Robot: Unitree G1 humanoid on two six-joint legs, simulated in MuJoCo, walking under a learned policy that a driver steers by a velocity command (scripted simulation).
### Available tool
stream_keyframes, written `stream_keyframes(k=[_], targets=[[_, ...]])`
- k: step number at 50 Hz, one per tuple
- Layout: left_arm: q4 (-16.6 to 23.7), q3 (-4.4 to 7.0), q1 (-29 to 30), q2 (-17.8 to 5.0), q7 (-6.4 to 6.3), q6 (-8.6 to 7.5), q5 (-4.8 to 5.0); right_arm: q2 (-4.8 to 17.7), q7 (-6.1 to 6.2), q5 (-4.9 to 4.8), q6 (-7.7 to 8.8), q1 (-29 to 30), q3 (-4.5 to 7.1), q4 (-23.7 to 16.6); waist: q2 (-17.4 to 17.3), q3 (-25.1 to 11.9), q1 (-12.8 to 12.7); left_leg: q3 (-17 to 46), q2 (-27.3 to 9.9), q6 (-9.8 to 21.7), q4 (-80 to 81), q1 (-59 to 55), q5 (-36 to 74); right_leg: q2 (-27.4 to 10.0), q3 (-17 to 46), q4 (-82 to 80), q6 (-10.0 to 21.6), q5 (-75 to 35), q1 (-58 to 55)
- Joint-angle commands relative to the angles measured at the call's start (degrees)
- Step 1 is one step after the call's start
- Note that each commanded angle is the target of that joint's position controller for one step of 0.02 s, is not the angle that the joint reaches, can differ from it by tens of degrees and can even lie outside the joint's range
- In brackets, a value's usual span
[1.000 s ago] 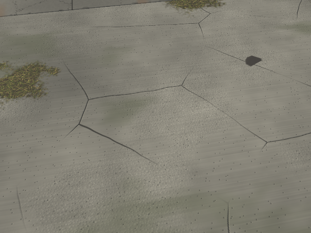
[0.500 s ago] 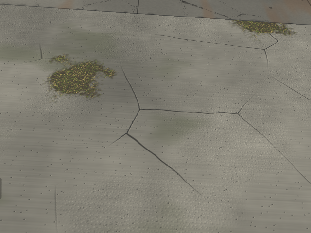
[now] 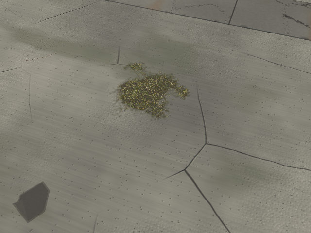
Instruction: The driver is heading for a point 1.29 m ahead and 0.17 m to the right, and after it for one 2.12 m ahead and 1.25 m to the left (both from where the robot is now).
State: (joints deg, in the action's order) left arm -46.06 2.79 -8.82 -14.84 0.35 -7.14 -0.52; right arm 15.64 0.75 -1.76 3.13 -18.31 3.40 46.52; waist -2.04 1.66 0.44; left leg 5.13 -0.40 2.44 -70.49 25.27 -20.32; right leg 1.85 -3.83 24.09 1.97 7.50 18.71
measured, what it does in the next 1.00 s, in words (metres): walks ahead: left foot, then right foot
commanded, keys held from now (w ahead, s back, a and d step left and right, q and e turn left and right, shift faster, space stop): w+q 0.08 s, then w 0.28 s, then w+e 0.64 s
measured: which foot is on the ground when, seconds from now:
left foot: up 0.00-0.34, down 0.36-0.92, up 0.94-1.00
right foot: down 0.00-0.36, up 0.38-0.92, down 0.94-1.00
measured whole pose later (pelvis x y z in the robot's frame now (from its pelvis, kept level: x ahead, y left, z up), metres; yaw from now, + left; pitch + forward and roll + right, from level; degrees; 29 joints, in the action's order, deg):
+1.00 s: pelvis +0.54 +0.05 -0.02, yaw -9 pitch +2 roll +1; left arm -41.8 4.1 -6.2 -15.7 2.8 -3.2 1.1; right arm 15.1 0.9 -1.0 4.8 -17.4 3.6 48.2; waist 0.6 3.3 0.9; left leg -3.7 -2.5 -1.1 -63.5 10.8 -29.4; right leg 3.4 -3.0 37.5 6.9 10.9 28.5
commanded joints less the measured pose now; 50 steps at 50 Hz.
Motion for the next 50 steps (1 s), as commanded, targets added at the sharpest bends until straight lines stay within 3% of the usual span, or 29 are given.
stream_keyframes(k=[1, 4, 7, 10, 14, 16, 17, 18, 19, 20, 21, 22, 23, 24, 25, 27, 29, 34, 38, 41, 43, 45, 46, 47, 48, 49, 50], targets=[[1.2, 1.38, -2.0, -4.9, 0.25, -0.79, 0.02, 1.9, -0.3, -0.27, -0.3, -1.7, 0.82, -4.8, 6.3, -2.8, -0.1, 1.5, -7.0, -0.1, 0.3, 10.5, 3.3, -16.3, 15.0, -15.2, 9.8, -1.5, -9.7], [-0.2, 2.32, -2.8, -7.3, 0.31, -1.2, 0.42, 1.6, -0.26, 0.4, -1.0, 2.3, 0.57, -7.7, 4.8, -0.6, -0.1, 1.5, -8.3, -0.8, 5.8, 14.9, 7.1, -17.5, 9.9, -17.4, 11.1, -6.7, -9.4], [-1.5, 2.56, -4.8, -8.5, 0.36, -0.77, 0.37, 1.2, -0.86, 0.59, -0.28, 5.8, 0.08, -9.0, 4.0, -0.6, -1.2, 1.3, -7.6, -0.7, 15.4, 15.3, 15.2, -16.3, 5.2, -17.5, 10.8, -9.8, -11.3], [-2.3, 2.48, -6.2, -9.6, 0.39, 0.0, 1.11, 0.7, -2.02, 0.77, 0.63, 12.2, -0.59, -10.7, 3.9, 0.9, -3.2, -3.1, -6.0, -0.5, 26.7, 11.9, 20.8, -14.8, 0.9, -16.7, 9.4, -9.6, -11.5], [-4.6, 2.71, -10.3, -11.6, 0.47, 1.42, 2.31, 1.8, -3.09, 0.42, 0.85, 18.2, -0.68, -13.7, 5.4, 2.6, -4.6, -5.6, -4.7, 0.9, 34.1, 11.1, 15.4, -17.9, 1.7, -14.4, 8.3, -8.4, -17.5], [-5.2, 2.82, -10.1, -12.5, 0.29, 2.32, 2.68, 3.5, -3.29, 0.69, 1.01, 16.5, -0.02, -14.0, 6.8, 1.3, -2.3, -7.4, -2.6, 2.7, 37.3, 6.6, 11.0, -18.8, 1.3, -9.7, 7.2, -16.8, -20.1], [-5.2, 2.68, -9.0, -12.7, 0.17, 2.75, 2.73, 5.0, -3.18, 0.99, 1.11, 10.9, 0.99, -12.5, 6.7, -2.0, 1.5, -9.3, -0.4, 3.9, 40.4, -2.2, 12.6, -17.3, -0.9, -2.4, 5.8, -26.1, -19.3], [-5.3, 1.98, -9.8, -11.0, -0.06, 2.89, 2.21, 8.2, -2.7, 1.11, 1.0, 1.4, 2.79, -9.3, 5.6, -7.9, 5.5, -9.9, 1.5, 5.4, 40.5, -16.3, 14.1, -14.4, -3.6, 9.4, 4.0, -30.6, -14.7], [-3.6, 0.36, -10.2, -7.4, -0.04, 2.58, 0.47, 13.8, -1.54, 1.57, 0.65, -9.4, 4.48, -7.6, -3.4, -16.2, 9.3, 6.1, -11.5, 9.6, 39.8, -34.7, 16.9, -10.7, -4.9, 30.2, 1.2, -12.1, -0.2], [-2.8, -1.41, -15.8, -1.3, 0.53, 1.1, 0.96, 17.4, -1.56, 2.06, 0.75, -9.2, 4.45, -7.9, -15.3, -22.5, 4.2, 34.0, -23.7, 17.9, 49.5, -46.3, 7.6, -0.8, 1.8, 47.5, -1.0, 25.7, 19.1], [-3.5, 0.26, -11.8, -8.0, 0.79, 0.15, 3.21, 11.6, -1.84, 2.02, 1.36, -9.1, 3.22, -8.0, -7.2, -20.2, 7.0, 33.9, -23.3, 16.3, 52.3, -43.1, 5.8, -2.9, 9.8, 53.6, -0.2, 25.1, 24.4], [-1.9, 0.8, -7.9, -9.0, 0.87, -0.03, 4.25, 9.3, -1.94, 1.94, 1.75, -5.7, 2.4, -7.9, -6.0, -12.6, 5.7, 23.5, -21.5, 13.8, 52.3, -36.5, 10.3, -5.4, 9.3, 53.1, 0.6, 19.8, 27.2], [-1.9, 0.76, -6.2, -8.2, 0.5, 0.29, 3.38, 7.1, -2.15, 1.69, 1.98, -1.3, 1.75, -8.1, -2.2, -9.3, 3.5, 16.3, -18.8, 11.9, 53.4, -29.2, 14.9, -8.1, 8.7, 49.9, 0.5, 14.6, 24.7], [-2.1, 1.12, -5.8, -7.8, 0.27, 0.93, 2.46, 5.2, -2.36, 1.77, 2.27, 2.0, 1.36, -8.2, -2.5, -6.5, 1.6, 10.9, -16.4, 10.6, 55.4, -23.6, 17.0, -9.6, 8.9, 46.5, 0.2, 10.9, 22.2], [-2.7, 1.31, -7.6, -7.2, 0.29, 1.97, 2.47, 3.7, -2.4, 2.05, 2.77, 3.8, 1.05, -8.1, -3.4, -5.7, -0.2, 7.0, -14.9, 9.7, 57.7, -20.1, 17.9, -10.6, 9.6, 45.1, 0.0, 8.1, 18.8], [-3.2, 1.17, -9.1, -4.9, 0.23, 3.52, 2.59, 3.8, -2.25, 2.43, 3.97, 4.1, 1.38, -6.8, -2.5, -4.5, -1.6, 2.3, -14.4, 9.9, 60.5, -17.2, 22.9, -10.1, 9.8, 44.0, -0.7, 4.9, 17.1], [-2.5, 1.32, -7.3, -4.2, 0.01, 4.19, 2.5, 4.3, -1.64, 2.91, 4.39, 3.2, 1.74, -5.4, -1.4, -2.2, -1.6, -2.1, -14.0, 9.5, 61.9, -17.2, 25.9, -9.5, 11.2, 41.1, -1.2, 0.9, 20.1], [0.0, 1.14, -0.3, -2.9, 0.91, 3.95, 1.76, 5.5, -0.19, 2.73, 4.04, 1.8, 2.1, -3.1, -1.1, 1.1, 0.2, -10.3, -12.9, 7.3, 63.6, -20.0, 25.4, -7.7, 9.8, 25.5, -1.4, -12.0, 23.1], [3.5, 0.26, 7.3, -1.4, 2.32, 3.79, 1.44, 6.9, 0.5, 2.11, 3.2, -1.8, 2.62, -0.8, 0.1, 4.1, 3.4, -13.7, -14.9, 6.6, 62.9, -25.7, 27.1, -7.5, 5.4, 17.1, 0.0, -13.0, 25.0], [6.4, 0.16, 10.7, -1.5, 3.5, 3.69, 1.67, 7.7, 0.66, 1.45, 1.87, -3.1, 2.91, 0.4, -0.3, 4.7, 3.9, -15.5, -16.5, 6.0, 59.1, -31.5, 33.2, -6.7, 2.2, 14.2, 1.6, -7.0, 26.4], [7.6, 0.7, 9.6, -2.5, 4.06, 3.79, 1.91, 9.1, 0.96, 1.21, 1.06, -1.7, 3.21, 0.1, -2.0, 2.5, 2.0, -17.3, -16.5, 4.8, 53.5, -32.5, 49.3, -3.9, -1.3, 13.2, 3.6, -1.5, 20.8], [6.9, 2.34, 2.0, -5.6, 3.94, 4.09, 2.26, 11.0, 1.43, 0.96, 0.17, -0.1, 3.59, -0.4, -4.5, -3.1, -2.8, -18.3, -15.8, 3.4, 41.3, -32.0, 66.9, 0.7, -4.3, 13.6, 6.3, 3.8, 9.2], [5.0, 4.09, -6.7, -8.7, 3.37, 4.13, 2.3, 11.4, 1.55, 0.6, -0.07, 1.2, 3.52, -0.7, -3.6, -7.8, -7.8, -19.3, -13.8, 1.8, 29.5, -27.4, 65.4, 3.0, -4.0, 9.2, 8.5, 0.5, -3.9], [3.3, 6.06, -15.1, -13.7, 1.98, 4.72, 1.92, 10.2, 1.66, 1.26, 0.54, 0.9, 2.93, -1.8, 2.2, -12.6, -11.1, -19.0, -10.9, -1.0, 11.8, -13.2, 46.2, -3.1, 7.6, 6.7, 11.7, -0.5, -21.2], [3.9, 6.53, -13.2, -18.9, 1.56, 4.36, 1.87, 0.6, 0.5, 2.89, 2.34, -4.8, 0.19, -4.5, 16.2, -17.0, -3.1, -11.9, 1.8, -4.5, -8.3, 12.4, -11.8, -17.9, 40.8, 1.9, 22.2, 5.4, -38.7], [4.9, 5.38, -15.8, -15.0, 1.7, 3.74, 1.34, 4.8, -0.48, 0.67, 5.01, 1.0, 0.49, -5.7, 10.3, -23.7, -7.4, 1.1, 2.4, -3.1, -13.9, 18.7, -13.5, -21.0, 52.3, -6.2, 24.0, 9.6, -42.4], [4.6, 4.56, -13.8, -11.5, 1.75, 3.19, 1.22, 6.8, -0.85, -1.12, 6.01, 6.0, 1.05, -7.3, 7.7, -15.5, -7.6, 1.5, -0.6, -1.6, -11.7, 22.9, -7.9, -19.3, 43.2, -7.0, 20.7, 5.8, -37.3]])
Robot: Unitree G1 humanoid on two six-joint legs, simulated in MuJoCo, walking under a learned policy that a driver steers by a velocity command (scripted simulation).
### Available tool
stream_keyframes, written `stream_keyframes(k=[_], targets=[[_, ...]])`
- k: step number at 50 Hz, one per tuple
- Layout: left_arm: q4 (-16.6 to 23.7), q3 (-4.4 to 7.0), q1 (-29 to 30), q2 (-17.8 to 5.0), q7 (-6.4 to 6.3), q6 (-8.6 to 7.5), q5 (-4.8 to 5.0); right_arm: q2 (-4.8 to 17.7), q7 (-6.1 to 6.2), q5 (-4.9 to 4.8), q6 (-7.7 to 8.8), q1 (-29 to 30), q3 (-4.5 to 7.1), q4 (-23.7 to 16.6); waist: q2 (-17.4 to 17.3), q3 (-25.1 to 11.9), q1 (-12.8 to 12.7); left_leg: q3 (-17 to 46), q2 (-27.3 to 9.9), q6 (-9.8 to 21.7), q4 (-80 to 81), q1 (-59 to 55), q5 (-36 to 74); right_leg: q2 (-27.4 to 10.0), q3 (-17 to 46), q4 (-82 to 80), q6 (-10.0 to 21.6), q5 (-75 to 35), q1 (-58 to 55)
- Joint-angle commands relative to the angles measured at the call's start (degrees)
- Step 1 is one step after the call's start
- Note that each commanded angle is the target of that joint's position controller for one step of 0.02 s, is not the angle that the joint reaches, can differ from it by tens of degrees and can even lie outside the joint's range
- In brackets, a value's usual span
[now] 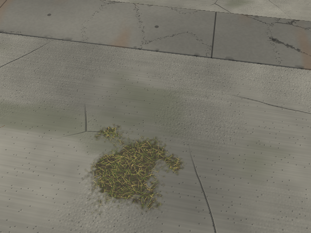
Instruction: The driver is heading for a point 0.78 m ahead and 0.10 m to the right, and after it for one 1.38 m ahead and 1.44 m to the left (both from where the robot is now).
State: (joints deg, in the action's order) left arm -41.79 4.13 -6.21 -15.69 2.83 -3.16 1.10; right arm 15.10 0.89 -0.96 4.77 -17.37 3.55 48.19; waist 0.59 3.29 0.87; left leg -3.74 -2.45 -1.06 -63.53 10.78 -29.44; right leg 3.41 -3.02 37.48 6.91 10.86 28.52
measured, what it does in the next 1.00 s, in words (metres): walks ahead, turning right: left foot, then right foot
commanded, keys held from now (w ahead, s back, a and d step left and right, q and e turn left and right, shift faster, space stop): w+e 0.54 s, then w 0.36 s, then q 0.10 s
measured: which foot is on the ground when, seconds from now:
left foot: up 0.00-0.40, down 0.42-0.92, up 0.94-1.00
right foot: down 0.00-0.42, up 0.44-0.90, down 0.92-1.00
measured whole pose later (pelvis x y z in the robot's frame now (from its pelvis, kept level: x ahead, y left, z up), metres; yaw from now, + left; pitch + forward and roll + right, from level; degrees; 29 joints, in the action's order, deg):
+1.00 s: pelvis +0.51 -0.11 +0.01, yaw -25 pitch +3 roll +1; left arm -36.0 2.1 -4.6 -14.3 1.4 -3.7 -0.8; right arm 17.1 -0.4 -1.7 4.2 -20.1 2.6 50.5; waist -0.6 2.0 3.1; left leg 1.8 -1.5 -1.2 -60.3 16.2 -28.6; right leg -0.5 -2.7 32.4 2.9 10.1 25.0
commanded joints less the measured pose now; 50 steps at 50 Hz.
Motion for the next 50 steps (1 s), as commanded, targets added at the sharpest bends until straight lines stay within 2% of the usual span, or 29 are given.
stream_keyframes(k=[1, 2, 3, 5, 7, 11, 15, 18, 19, 20, 21, 22, 23, 24, 25, 26, 28, 30, 32, 37, 41, 43, 44, 45, 46, 47, 48, 49, 50], targets=[[1.1, 2.58, -12.2, -8.5, -0.71, -1.08, 0.26, 7.2, -0.65, -1.12, 4.77, 5.9, 0.69, -9.0, 0.1, -11.7, -5.1, 9.8, -1.3, 2.6, -13.0, 35.4, 6.4, -18.0, 34.4, -20.3, 13.3, -3.1, -37.8], [2.2, 2.05, -8.1, -6.7, -0.76, -1.11, 0.18, 7.5, -0.14, 0.49, 4.57, 6.1, 1.15, -8.4, -1.5, -8.6, -2.7, 9.2, -3.0, 2.2, -8.2, 31.4, 8.9, -15.6, 29.0, -20.8, 11.6, -8.8, -29.7], [3.3, 1.49, -6.1, -5.2, -1.0, -1.14, -0.41, 8.0, -0.1, 1.15, 3.8, 4.8, 1.62, -8.3, -0.9, -7.7, -0.7, 9.5, -4.1, 1.7, -5.8, 27.5, 10.6, -14.0, 26.0, -22.2, 11.1, -12.7, -24.7], [3.9, 1.73, -5.9, -6.2, -1.44, -1.37, -0.39, 6.9, -0.1, 1.69, 2.35, 3.8, 1.64, -8.9, -0.1, -6.8, 0.7, 8.5, -4.4, 0.0, -1.3, 24.9, 12.2, -12.7, 23.4, -24.0, 11.4, -17.9, -19.4], [3.5, 2.11, -7.5, -7.9, -2.19, -1.46, -0.29, 5.4, 0.1, 2.08, 1.51, 6.3, 1.18, -10.0, 0.2, -5.4, 0.4, 7.1, -3.7, -1.6, 4.8, 25.0, 16.1, -11.1, 19.8, -24.5, 10.9, -21.5, -15.7], [2.7, 2.31, -11.1, -8.7, -3.32, -0.58, 0.36, 3.2, -0.34, 1.87, 1.62, 15.5, 0.06, -12.5, 3.3, -4.2, -3.2, 5.9, -0.1, -2.5, 23.4, 22.0, 30.8, -6.9, 16.2, -22.6, 6.8, -16.7, -13.4], [1.8, 2.29, -14.5, -8.8, -3.6, 0.17, 0.69, 4.7, -1.52, 0.66, 2.47, 20.9, 0.32, -14.3, 5.0, -4.2, -5.5, 6.9, 2.5, -1.9, 32.6, 19.2, 33.2, -8.8, 21.6, -19.4, 5.5, -9.9, -17.0], [2.0, 2.41, -14.0, -8.8, -3.98, 0.64, 0.52, 7.1, -2.1, 0.44, 3.41, 19.3, 1.34, -14.4, 6.6, -4.4, -3.7, 8.2, 2.9, 0.3, 36.1, 16.3, 27.1, -11.0, 27.3, -14.6, 4.4, -9.0, -21.7], [2.4, 2.36, -12.9, -8.5, -4.0, 0.77, 0.44, 7.7, -2.0, 0.43, 3.73, 16.0, 1.8, -13.7, 7.4, -5.2, -1.7, 7.5, 3.1, 1.5, 37.8, 12.1, 26.3, -10.5, 27.8, -12.3, 3.6, -10.9, -21.7], [3.2, 1.85, -11.7, -7.0, -3.86, 0.69, 0.25, 9.1, -1.65, 0.92, 4.04, 10.4, 2.62, -12.5, 7.0, -8.4, 1.3, 7.4, 2.1, 3.4, 39.4, 3.1, 27.2, -7.8, 26.3, -6.5, 1.9, -14.4, -20.0], [4.5, 0.65, -10.9, -3.9, -3.52, 0.39, -0.56, 12.0, -1.11, 1.95, 4.14, 1.9, 3.49, -11.9, 2.3, -16.0, 5.2, 15.2, -6.6, 7.3, 37.9, -11.6, 25.0, -4.6, 22.0, 8.1, -0.2, -9.1, -13.4], [5.9, -0.39, -18.7, -0.5, -3.68, -0.13, 0.7, 16.2, -1.12, 2.92, 3.45, -4.2, 4.48, -10.1, -15.4, -23.1, 2.4, 40.3, -19.7, 16.5, 41.4, -31.1, 15.3, 4.0, 14.2, 27.2, -4.3, 17.5, 7.4], [4.9, 0.0, -20.6, -5.4, -3.7, -0.3, 1.45, 12.1, -1.44, 1.3, 3.11, -4.3, 3.72, -10.1, -17.0, -22.0, 2.6, 50.7, -22.8, 17.5, 44.5, -31.3, 3.2, -0.3, 14.7, 36.8, -5.2, 22.5, 16.1], [4.9, 1.0, -15.4, -9.1, -3.61, 0.09, 1.26, 7.8, -1.14, 0.96, 2.63, -1.7, 2.57, -10.9, -10.0, -14.2, 4.2, 41.8, -20.2, 14.9, 45.5, -24.6, 2.0, -2.8, 14.3, 39.7, -5.8, 17.0, 18.3], [5.8, 1.14, -11.3, -9.1, -3.61, 0.4, 0.45, 6.6, -1.02, 1.32, 2.05, 1.0, 2.02, -11.1, -5.3, -9.3, 3.7, 33.0, -17.4, 12.8, 46.1, -17.1, 8.3, -4.8, 12.0, 39.0, -6.2, 12.6, 16.9], [6.7, 1.28, -8.8, -8.3, -3.43, 0.35, -0.18, 5.9, -1.04, 1.63, 1.76, 2.8, 1.69, -10.6, -4.0, -5.7, 2.6, 27.6, -15.0, 12.0, 47.5, -11.0, 14.6, -6.2, 11.6, 36.4, -6.3, 9.7, 15.6], [7.1, 1.18, -9.2, -6.0, -2.81, 0.83, 0.41, 4.8, -1.18, 1.84, 1.99, 3.8, 1.18, -9.8, -6.3, -3.8, 0.5, 20.0, -11.7, 11.3, 50.6, -4.6, 20.6, -8.2, 10.6, 32.6, -6.0, 7.4, 11.3], [7.1, 0.53, -9.3, -3.5, -2.68, 1.24, 0.33, 5.4, -1.59, 1.29, 2.53, 3.0, 1.38, -8.1, -6.4, -3.3, -0.1, 16.2, -11.2, 12.7, 52.8, -2.5, 24.3, -8.3, 9.7, 28.6, -6.3, 7.0, 10.4], [7.8, 0.01, -7.0, -2.5, -2.73, 1.21, -0.15, 7.3, -1.73, 1.19, 2.75, 2.3, 1.92, -6.7, -5.2, -2.8, -0.2, 13.8, -11.9, 13.9, 54.2, -2.9, 28.1, -8.5, 9.5, 22.7, -6.7, 4.2, 11.8], [8.9, -1.13, 1.4, -1.4, -1.36, -0.27, -0.38, 9.6, -1.5, 0.06, 1.64, 0.9, 2.15, -4.2, -4.3, -2.0, 2.2, 6.1, -9.8, 12.2, 54.5, -4.1, 31.9, -8.5, 4.9, 4.8, -6.6, -9.0, 7.8], [11.0, -1.03, 7.2, -2.4, -0.52, -0.77, 0.28, 11.4, -1.61, -0.72, 0.5, -3.3, 2.32, -1.7, -5.5, -0.6, 3.9, 6.2, -12.2, 11.3, 52.9, -8.3, 31.8, -6.9, 2.8, -2.5, -5.3, -7.0, 5.6], [11.4, -0.55, 6.7, -3.6, -0.31, -0.93, 0.13, 12.2, -1.43, -1.11, -0.2, -3.4, 2.47, -0.8, -6.5, -0.8, 2.4, 6.2, -13.4, 10.4, 50.0, -10.8, 37.1, -5.7, 1.9, -5.5, -3.4, -3.4, 2.7], [10.5, 0.13, 3.0, -4.7, -0.42, -1.0, -0.19, 12.7, -1.26, -1.31, -0.51, -2.5, 2.47, -0.6, -6.6, -2.8, -0.4, 4.7, -12.7, 9.4, 45.5, -10.7, 45.3, -4.1, 0.4, -8.1, -2.2, -3.8, -3.6], [8.0, 1.46, -4.5, -6.9, -0.78, -0.9, -0.58, 11.9, -1.07, -1.33, -0.7, -2.7, 2.07, -0.3, -5.6, -7.4, -4.1, 2.0, -10.2, 8.0, 36.6, -8.7, 52.9, -2.2, -0.9, -10.0, -0.6, -5.3, -14.8], [6.1, 2.8, -13.5, -10.4, -1.53, -0.77, -1.41, 9.5, -0.88, -0.38, -0.55, -2.6, 0.92, -1.0, -2.9, -13.8, -8.1, 0.4, -7.2, 5.3, 22.5, 0.8, 46.1, -8.3, 6.0, -8.5, 2.0, -10.6, -30.9], [6.1, 3.77, -17.5, -16.7, -2.2, -0.54, -2.89, 3.0, -1.24, 0.97, 0.36, -7.2, -1.48, -3.2, 11.7, -21.7, -6.3, -0.5, 2.0, 0.5, -0.9, 23.9, 12.2, -25.7, 31.4, -10.6, 11.3, -16.3, -51.1], [5.9, 2.77, -18.5, -12.6, -2.22, -0.41, -2.49, 6.3, -1.29, 0.09, 1.17, -7.2, -0.7, -1.4, 10.8, -26.8, -7.6, 9.5, 3.6, 0.0, -10.3, 27.8, -5.3, -29.0, 39.8, -14.9, 13.7, -24.1, -49.7], [5.9, 1.66, -15.0, -9.9, -2.03, -0.6, -2.29, 9.9, -1.25, -1.46, 1.1, -3.7, 0.56, -2.3, 7.6, -18.6, -7.0, 11.1, 1.5, 0.1, -12.8, 30.2, -3.4, -26.9, 28.4, -14.0, 11.5, -33.6, -42.6], [5.7, 0.9, -11.5, -7.3, -1.78, -0.86, -1.88, 9.1, -1.01, -1.34, 0.63, -1.3, 0.43, -2.7, 5.3, -14.4, -4.8, 9.5, -1.0, 0.0, -9.8, 29.7, -0.5, -23.5, 19.9, -14.1, 9.1, -37.7, -36.4]])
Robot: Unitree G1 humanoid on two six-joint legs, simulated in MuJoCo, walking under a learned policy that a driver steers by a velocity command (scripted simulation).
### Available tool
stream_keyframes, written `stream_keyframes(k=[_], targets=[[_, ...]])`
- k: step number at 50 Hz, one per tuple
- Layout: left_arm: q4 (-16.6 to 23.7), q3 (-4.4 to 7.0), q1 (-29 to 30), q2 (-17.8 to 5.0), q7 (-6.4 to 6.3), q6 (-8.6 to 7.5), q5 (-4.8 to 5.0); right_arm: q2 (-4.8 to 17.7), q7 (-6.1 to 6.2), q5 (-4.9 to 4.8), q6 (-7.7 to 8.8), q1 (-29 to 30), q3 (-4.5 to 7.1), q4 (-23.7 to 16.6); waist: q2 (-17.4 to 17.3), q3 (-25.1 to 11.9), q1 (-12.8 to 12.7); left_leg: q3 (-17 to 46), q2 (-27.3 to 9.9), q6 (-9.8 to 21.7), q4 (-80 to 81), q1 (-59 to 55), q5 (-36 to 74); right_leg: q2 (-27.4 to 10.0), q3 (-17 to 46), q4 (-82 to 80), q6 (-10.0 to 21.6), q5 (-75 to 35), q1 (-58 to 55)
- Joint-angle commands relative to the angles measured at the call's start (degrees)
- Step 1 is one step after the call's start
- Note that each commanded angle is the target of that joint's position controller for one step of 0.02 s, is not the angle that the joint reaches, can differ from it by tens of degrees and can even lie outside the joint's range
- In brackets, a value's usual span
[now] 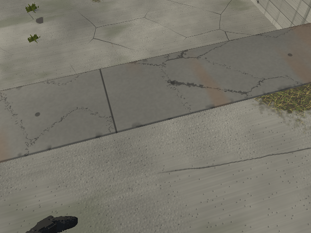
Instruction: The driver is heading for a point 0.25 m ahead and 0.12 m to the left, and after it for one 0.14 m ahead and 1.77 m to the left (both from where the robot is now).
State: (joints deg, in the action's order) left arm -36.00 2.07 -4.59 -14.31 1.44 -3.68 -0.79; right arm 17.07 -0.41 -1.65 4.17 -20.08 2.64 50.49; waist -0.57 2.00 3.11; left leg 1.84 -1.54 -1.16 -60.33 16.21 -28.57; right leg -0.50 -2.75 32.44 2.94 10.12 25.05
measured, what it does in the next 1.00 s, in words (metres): walks ahead, turning left: left foot, then right foot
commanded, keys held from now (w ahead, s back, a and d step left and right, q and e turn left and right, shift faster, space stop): q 1.00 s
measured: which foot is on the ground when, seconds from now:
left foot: up 0.00-0.38, down 0.40-0.84, up 0.86-1.00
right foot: down 0.00-0.40, up 0.42-0.82, down 0.84-1.00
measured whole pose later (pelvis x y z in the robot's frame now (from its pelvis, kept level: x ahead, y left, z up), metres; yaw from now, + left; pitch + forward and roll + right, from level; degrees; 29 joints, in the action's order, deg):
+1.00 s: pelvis +0.16 +0.00 +0.01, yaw +33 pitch +2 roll +1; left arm -42.5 4.0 -9.9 -14.8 -1.8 -0.2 -0.9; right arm 20.1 1.4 -1.0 -3.4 -10.7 6.3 36.1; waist -3.2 1.2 -0.6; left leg 6.4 4.7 -3.4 -65.4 32.6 -23.5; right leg -1.0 -0.9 26.7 0.8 13.7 15.1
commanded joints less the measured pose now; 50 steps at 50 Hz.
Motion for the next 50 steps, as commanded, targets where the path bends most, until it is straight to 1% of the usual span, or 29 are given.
stream_keyframes(k=[1, 2, 4, 7, 11, 15, 17, 19, 20, 21, 22, 23, 24, 25, 26, 28, 32, 35, 38, 39, 41, 42, 43, 44, 45, 46, 47, 48, 50], targets=[[-0.4, 2.45, -9.6, -6.7, -0.05, -0.59, 0.4, 6.3, 0.64, 0.11, 0.4, 2.3, 1.47, -4.8, 5.0, -9.4, -5.1, 3.1, -3.4, -0.3, -9.1, 22.9, 1.5, -16.9, 14.8, -10.9, 11.2, -36.2, -26.8], [-0.6, 2.24, -7.2, -5.6, 0.03, -0.95, 0.43, 5.9, 0.96, 0.41, -0.79, 1.3, 1.8, -4.3, 6.3, -8.0, -3.0, 3.0, -4.6, -0.7, -6.6, 18.7, 3.9, -15.4, 11.3, -13.3, 9.9, -35.2, -21.4], [-1.5, 2.52, -4.8, -5.9, -0.22, -1.7, -0.48, 3.6, 1.29, 0.44, -2.71, -1.1, 1.66, -3.5, 6.4, -7.3, -0.8, 2.0, -3.5, -1.8, -5.3, 13.0, 8.5, -14.8, 6.9, -16.6, 10.2, -37.6, -14.6], [-2.8, 3.15, -3.0, -7.6, -1.68, -1.65, -0.63, 2.5, 1.57, 1.01, -3.82, 2.5, 1.67, -6.1, 6.6, -5.2, -0.4, 1.6, -3.7, -2.6, 1.5, 15.0, 14.6, -15.1, 1.7, -18.5, 10.3, -37.2, -13.3], [-4.2, 3.59, -3.5, -9.0, -3.4, 0.0, -0.1, 1.8, 0.16, 1.16, -4.07, 8.2, 1.43, -9.2, 6.1, -5.2, -2.5, -0.6, -3.9, -1.8, 12.4, 13.1, 22.6, -14.7, -3.1, -18.6, 9.3, -31.2, -15.5], [-5.6, 4.27, -4.5, -10.7, -3.48, 1.66, 0.97, 3.0, -1.23, 1.26, -4.81, 12.1, 2.11, -12.5, 5.7, -4.6, -4.0, -2.4, -3.3, 0.0, 18.3, 13.3, 18.6, -17.1, -3.3, -14.9, 8.7, -27.5, -19.9], [-5.9, 4.63, -4.3, -11.5, -3.5, 2.37, 1.73, 3.5, -1.8, 1.17, -5.16, 12.6, 2.55, -13.9, 6.1, -4.2, -3.8, -3.6, -2.5, 1.5, 21.1, 12.8, 14.7, -18.3, -2.8, -11.4, 7.7, -27.1, -21.4], [-6.2, 4.69, -3.6, -11.2, -3.75, 2.91, 2.6, 3.8, -1.98, 1.07, -5.07, 10.1, 3.13, -14.0, 5.2, -5.2, -2.0, -5.9, 0.0, 3.7, 29.6, 6.9, 19.0, -16.6, -4.7, -4.0, 4.7, -28.2, -21.3], [-7.2, 4.52, -6.5, -10.2, -3.69, 2.91, 2.27, 6.6, -1.33, 1.43, -4.82, 6.3, 4.3, -13.3, 1.4, -7.6, -0.9, -4.2, 1.2, 5.9, 34.8, -1.1, 30.5, -12.7, -6.9, 4.5, 1.4, -26.5, -18.8], [-5.6, 3.83, -7.1, -8.3, -3.44, 2.47, 0.02, 14.2, 0.12, 1.99, -4.7, 2.3, 6.37, -13.7, -11.4, -11.3, -0.7, 11.5, -9.9, 11.3, 33.9, -14.0, 60.1, -6.7, -9.8, 21.0, -3.7, -8.2, -5.6], [-3.3, 2.74, -6.2, -6.1, -3.13, 2.31, -1.3, 16.4, 0.19, 3.19, -4.46, 1.9, 6.35, -14.9, -18.0, -16.7, -1.3, 30.2, -20.8, 24.1, 35.7, -22.4, 65.5, 2.5, -3.2, 35.7, -6.9, 30.3, 10.1], [-4.2, 3.41, -3.3, -8.5, -2.58, 2.53, -0.1, 12.3, -0.42, 2.71, -3.91, 2.4, 5.14, -15.2, -8.4, -18.8, 1.1, 27.0, -19.4, 23.5, 37.3, -20.9, 59.1, 0.7, 6.1, 40.9, -6.2, 29.9, 11.5], [-3.6, 3.49, -1.8, -8.5, -2.53, 2.84, 1.3, 10.9, -0.4, 2.17, -3.42, 5.7, 4.74, -15.7, -6.2, -14.7, -0.3, 21.6, -16.7, 20.6, 37.8, -16.9, 52.4, -0.3, 6.6, 40.6, -5.3, 25.2, 13.4], [-4.5, 3.6, -2.0, -8.2, -3.1, 3.21, 1.04, 9.4, -0.1, 1.19, -3.49, 8.6, 4.45, -15.9, -2.5, -11.5, -1.8, 18.5, -13.6, 17.3, 38.7, -13.2, 44.7, -1.5, 6.7, 37.5, -5.3, 20.9, 13.8], [-4.5, 3.98, -1.8, -9.0, -3.73, 3.62, 0.36, 8.4, 0.38, 0.63, -3.91, 11.2, 4.08, -16.4, -2.8, -9.6, -2.9, 16.8, -11.8, 15.6, 39.8, -9.1, 39.6, -2.1, 6.9, 34.0, -5.6, 17.4, 12.5], [-4.7, 3.94, -3.3, -8.0, -3.89, 4.01, 0.31, 8.5, 1.02, 1.57, -4.48, 12.8, 4.0, -17.3, -5.9, -9.6, -4.5, 15.1, -9.2, 15.0, 40.9, -3.9, 37.9, -0.5, 6.0, 31.2, -6.3, 13.5, 7.6], [-4.5, 3.16, -2.4, -6.1, -4.05, 3.84, 0.6, 9.5, 2.21, 1.37, -4.82, 11.4, 4.56, -17.5, -6.7, -10.6, -3.4, 16.5, -8.2, 14.6, 40.5, -3.9, 31.8, 0.8, 7.0, 20.0, -7.5, 10.8, 5.0], [-4.2, 3.11, -1.4, -6.3, -3.56, 3.59, 0.83, 9.9, 2.49, 1.48, -5.38, 11.7, 4.76, -18.1, -8.2, -10.0, -2.6, 19.6, -7.6, 14.0, 40.9, -1.8, 23.2, 1.7, 7.4, 13.8, -7.4, 9.7, 1.6], [-4.0, 3.39, -1.8, -7.1, -2.76, 2.85, 1.2, 9.7, 2.18, 1.39, -5.87, 11.9, 4.72, -18.6, -9.6, -9.2, -2.2, 23.8, -7.4, 13.5, 40.3, -2.0, 21.2, 2.5, 7.5, 7.7, -6.5, 10.6, -1.2], [-4.0, 3.49, -2.5, -7.2, -2.47, 2.52, 1.29, 9.6, 2.15, 1.21, -6.05, 12.2, 4.67, -18.8, -9.8, -9.0, -2.5, 25.1, -7.2, 13.1, 39.6, -2.3, 21.8, 2.8, 7.4, 4.6, -5.9, 10.2, -2.6], [-5.1, 3.88, -6.4, -7.3, -1.9, 1.92, 1.29, 9.1, 2.39, 0.43, -6.63, 13.4, 4.46, -19.3, -9.3, -8.7, -4.9, 24.9, -4.7, 10.6, 36.7, -0.1, 21.8, 2.7, 6.0, -7.8, -4.2, 3.0, -10.0], [-5.5, 4.74, -8.5, -10.0, -2.01, 1.92, 0.62, 7.4, 2.56, 0.38, -6.76, 12.1, 4.01, -19.4, -5.7, -9.3, -4.9, 22.3, -1.8, 7.7, 32.2, 4.7, 15.8, -3.4, 10.1, -11.6, -2.0, 0.4, -16.4], [-5.0, 5.88, -7.4, -15.6, -2.5, 2.51, -0.59, 4.3, 2.34, 0.58, -6.56, 10.0, 3.3, -20.4, 10.2, -8.1, -1.7, 11.3, 7.0, 3.8, 19.7, 15.7, 0.5, -16.4, 23.7, -14.2, 4.6, -6.5, -20.9], [-4.2, 5.68, -6.4, -14.7, -2.26, 2.43, -2.37, 8.2, 2.18, 1.05, -5.72, 10.9, 4.52, -21.1, 16.9, -6.5, -2.8, 6.9, 8.4, 1.2, 5.9, 20.7, -7.7, -23.8, 33.3, -16.9, 12.6, -11.7, -16.0], [-2.5, 4.73, -2.9, -11.5, -2.59, 2.15, -2.09, 11.4, 1.98, 1.13, -5.6, 9.7, 5.75, -19.7, 11.4, -5.7, -1.8, 8.4, 5.8, 0.1, -2.7, 20.0, -4.1, -22.3, 29.0, -16.2, 12.6, -12.5, -14.6], [-1.9, 4.18, 0.1, -9.3, -2.92, 2.2, -1.15, 11.3, 1.96, 0.87, -6.09, 8.2, 6.07, -18.2, 8.7, -4.8, -0.6, 7.4, 5.4, -0.8, -6.2, 19.9, -0.5, -18.2, 22.5, -15.0, 9.6, -12.0, -13.9], [-1.4, 3.78, 1.2, -8.1, -3.2, 2.29, -0.17, 9.8, 2.18, 0.99, -6.78, 6.9, 5.86, -17.0, 7.8, -4.2, -0.6, 6.7, 5.1, -1.9, -9.1, 20.7, 2.6, -15.3, 18.1, -14.2, 7.7, -11.1, -14.9], [-1.3, 3.45, 1.0, -7.6, -3.51, 2.44, 0.38, 8.4, 2.09, 0.96, -7.26, 6.8, 5.47, -16.9, 7.7, -3.6, -1.2, 6.1, 4.8, -2.9, -11.6, 21.6, 4.5, -14.4, 15.5, -14.0, 7.6, -12.8, -15.4], [-1.6, 3.4, -1.2, -8.0, -4.07, 3.09, 0.08, 6.3, 1.78, 0.24, -7.43, 9.2, 4.68, -18.3, 8.6, -3.0, -2.8, 2.8, 3.9, -4.1, -8.9, 22.1, 7.2, -12.7, 10.8, -14.5, 8.0, -14.1, -16.9]])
